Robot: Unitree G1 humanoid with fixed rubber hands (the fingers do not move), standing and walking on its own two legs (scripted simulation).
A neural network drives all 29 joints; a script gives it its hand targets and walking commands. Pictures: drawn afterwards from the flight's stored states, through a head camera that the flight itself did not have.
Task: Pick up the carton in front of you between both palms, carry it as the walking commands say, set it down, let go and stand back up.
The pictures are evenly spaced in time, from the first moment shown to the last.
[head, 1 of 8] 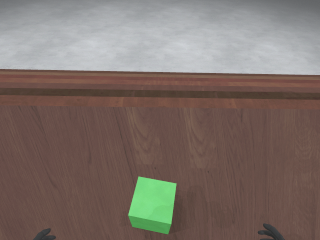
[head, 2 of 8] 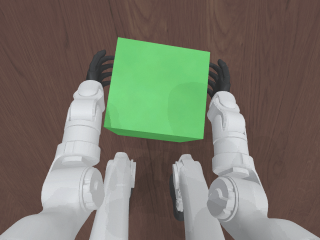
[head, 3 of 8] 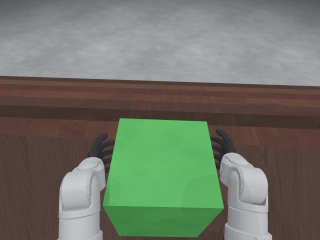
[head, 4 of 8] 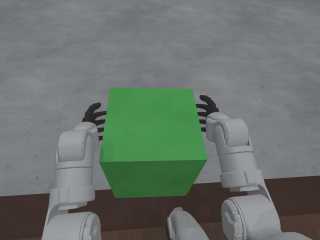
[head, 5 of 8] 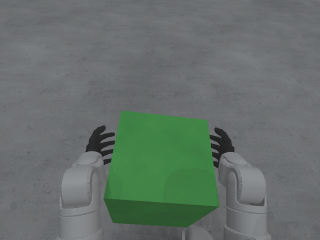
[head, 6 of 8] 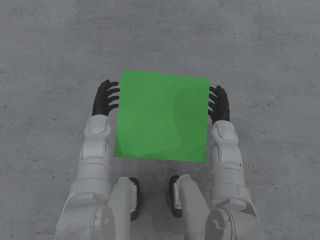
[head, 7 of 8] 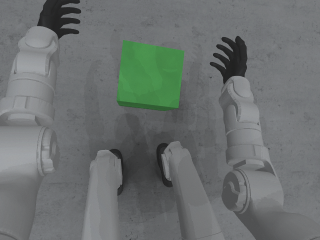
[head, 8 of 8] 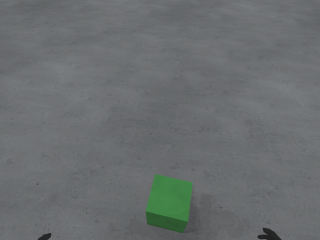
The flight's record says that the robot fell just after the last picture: no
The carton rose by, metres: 0.68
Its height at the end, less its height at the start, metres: -1.36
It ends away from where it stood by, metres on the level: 5.62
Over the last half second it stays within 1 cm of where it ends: yes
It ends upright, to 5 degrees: yes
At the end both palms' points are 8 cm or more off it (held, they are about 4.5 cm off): yes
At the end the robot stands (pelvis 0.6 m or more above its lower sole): yes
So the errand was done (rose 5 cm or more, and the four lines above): yes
